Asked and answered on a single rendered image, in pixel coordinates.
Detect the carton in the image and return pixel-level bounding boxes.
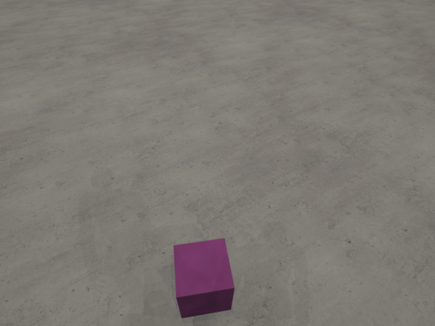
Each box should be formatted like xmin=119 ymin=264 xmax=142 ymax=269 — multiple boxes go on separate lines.
xmin=173 ymin=238 xmax=234 ymax=318

